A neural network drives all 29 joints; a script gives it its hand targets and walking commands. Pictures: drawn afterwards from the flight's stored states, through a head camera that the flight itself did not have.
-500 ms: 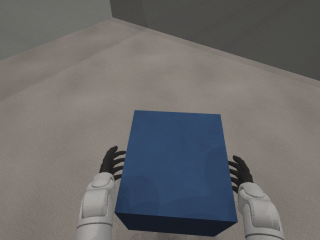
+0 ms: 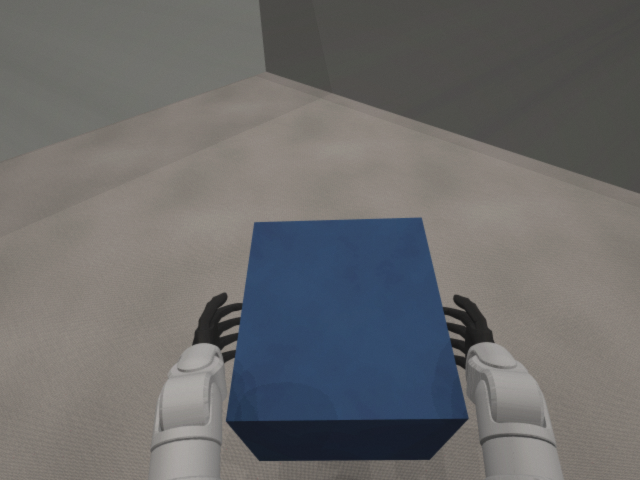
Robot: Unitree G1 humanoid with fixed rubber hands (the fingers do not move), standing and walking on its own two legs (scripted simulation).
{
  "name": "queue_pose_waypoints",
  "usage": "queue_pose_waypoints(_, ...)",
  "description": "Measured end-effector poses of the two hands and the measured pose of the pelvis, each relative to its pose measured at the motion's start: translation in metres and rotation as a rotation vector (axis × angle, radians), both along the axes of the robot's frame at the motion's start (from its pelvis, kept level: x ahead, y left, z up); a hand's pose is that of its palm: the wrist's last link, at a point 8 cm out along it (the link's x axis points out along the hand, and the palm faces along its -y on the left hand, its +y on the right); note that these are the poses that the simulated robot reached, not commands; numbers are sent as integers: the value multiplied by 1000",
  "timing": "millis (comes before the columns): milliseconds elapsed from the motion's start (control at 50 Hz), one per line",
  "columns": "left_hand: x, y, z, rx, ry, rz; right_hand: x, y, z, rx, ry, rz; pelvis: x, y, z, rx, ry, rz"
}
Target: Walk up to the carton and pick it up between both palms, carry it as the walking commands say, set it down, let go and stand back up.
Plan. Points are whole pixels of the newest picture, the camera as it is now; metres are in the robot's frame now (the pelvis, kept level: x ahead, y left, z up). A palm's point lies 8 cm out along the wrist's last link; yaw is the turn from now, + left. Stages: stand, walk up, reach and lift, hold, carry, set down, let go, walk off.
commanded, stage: hold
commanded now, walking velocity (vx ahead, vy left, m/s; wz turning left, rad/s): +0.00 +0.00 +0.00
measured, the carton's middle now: (340, 339) +0.35 +0.02 -0.02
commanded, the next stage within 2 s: set down in 0.20 s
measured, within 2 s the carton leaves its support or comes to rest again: neither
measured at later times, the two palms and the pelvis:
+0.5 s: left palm (225, 343) +0.30 +0.18 +0.02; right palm (476, 356) +0.31 -0.17 +0.01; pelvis +0.01 -0.01 +0.00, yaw +1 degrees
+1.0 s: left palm (227, 377) +0.30 +0.19 -0.07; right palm (451, 386) +0.31 -0.15 -0.08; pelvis +0.01 +0.00 -0.01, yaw +1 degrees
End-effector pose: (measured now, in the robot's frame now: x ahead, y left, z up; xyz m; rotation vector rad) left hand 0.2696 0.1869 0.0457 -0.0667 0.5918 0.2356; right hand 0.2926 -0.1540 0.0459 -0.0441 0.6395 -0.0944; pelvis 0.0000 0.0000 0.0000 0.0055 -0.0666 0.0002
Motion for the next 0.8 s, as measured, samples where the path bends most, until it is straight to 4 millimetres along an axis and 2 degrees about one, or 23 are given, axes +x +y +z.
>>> queue_pose_waypoints(180,13,-13,10,14,24,-12,1,-12,-11,25,35,-13,-3,-9,1,5,-9,21)
queue_pose_waypoints(320,24,-16,13,4,24,-31,10,-18,-7,24,37,-17,4,-14,2,11,4,19)
queue_pose_waypoints(400,29,-12,1,-20,50,-35,17,-15,-14,4,65,5,6,-16,3,11,6,16)
queue_pose_waypoints(600,35,-5,-46,-21,138,-50,24,-8,-55,-18,154,15,12,-10,2,6,16,17)
queue_pose_waypoints(800,51,6,-60,13,92,-55,43,2,-66,-24,96,35,22,0,-1,-6,97,19)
